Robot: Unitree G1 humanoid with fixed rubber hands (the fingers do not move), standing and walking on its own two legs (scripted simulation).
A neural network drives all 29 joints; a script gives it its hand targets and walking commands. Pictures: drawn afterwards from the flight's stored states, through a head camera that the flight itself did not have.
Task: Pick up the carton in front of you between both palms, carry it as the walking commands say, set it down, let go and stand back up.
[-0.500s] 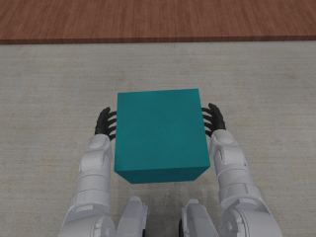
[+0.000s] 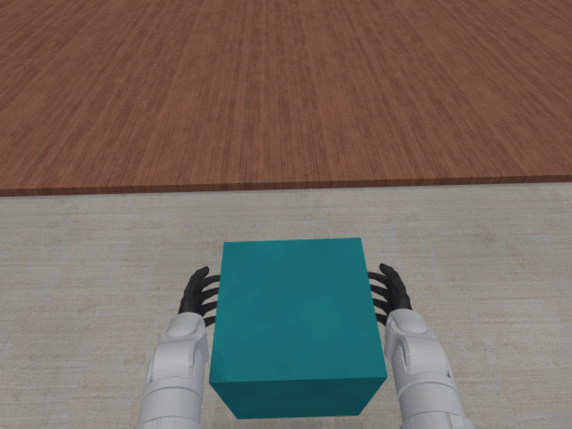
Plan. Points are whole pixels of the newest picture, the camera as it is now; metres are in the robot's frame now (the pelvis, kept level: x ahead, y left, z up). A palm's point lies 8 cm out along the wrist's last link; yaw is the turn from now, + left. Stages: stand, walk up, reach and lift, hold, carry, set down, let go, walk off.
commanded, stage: reach and lift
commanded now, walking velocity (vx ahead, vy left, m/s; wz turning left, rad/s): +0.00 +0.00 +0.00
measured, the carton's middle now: (295, 334) +0.31 +0.01 -0.08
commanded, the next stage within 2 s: hold in 1.16 s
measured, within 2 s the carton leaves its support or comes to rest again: neither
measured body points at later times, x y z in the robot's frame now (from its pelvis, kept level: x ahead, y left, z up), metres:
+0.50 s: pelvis -0.01 +0.00 +0.02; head -0.03 +0.00 +0.47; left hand +0.30 +0.16 +0.04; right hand +0.31 -0.15 +0.04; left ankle +0.02 +0.13 -0.72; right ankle +0.02 -0.12 -0.72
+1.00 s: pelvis +0.01 +0.00 +0.03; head -0.02 +0.00 +0.48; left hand +0.31 +0.15 +0.05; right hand +0.31 -0.15 +0.05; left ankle +0.02 +0.13 -0.72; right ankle +0.02 -0.12 -0.72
